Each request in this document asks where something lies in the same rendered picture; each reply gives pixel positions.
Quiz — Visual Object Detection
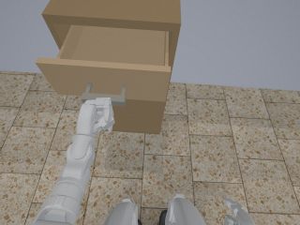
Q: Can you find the cabinet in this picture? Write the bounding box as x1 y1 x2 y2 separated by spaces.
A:
41 0 181 135

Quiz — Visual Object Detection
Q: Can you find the robot left forearm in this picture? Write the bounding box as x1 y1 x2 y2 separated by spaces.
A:
31 134 96 225

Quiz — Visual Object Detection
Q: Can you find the robot right thigh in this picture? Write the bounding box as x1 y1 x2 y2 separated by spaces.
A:
167 198 206 225

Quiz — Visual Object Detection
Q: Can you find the handle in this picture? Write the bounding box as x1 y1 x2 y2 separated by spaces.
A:
81 82 127 107

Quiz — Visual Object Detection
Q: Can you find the robot left hand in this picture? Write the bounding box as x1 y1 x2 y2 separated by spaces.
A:
76 97 115 139

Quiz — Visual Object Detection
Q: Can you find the robot right foot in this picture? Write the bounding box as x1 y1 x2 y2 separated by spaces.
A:
158 210 168 225

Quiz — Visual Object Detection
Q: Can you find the drawer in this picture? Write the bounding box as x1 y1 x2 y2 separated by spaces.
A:
36 24 171 102

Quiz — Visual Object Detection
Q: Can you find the robot right hand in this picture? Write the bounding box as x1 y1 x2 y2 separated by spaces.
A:
222 197 256 225

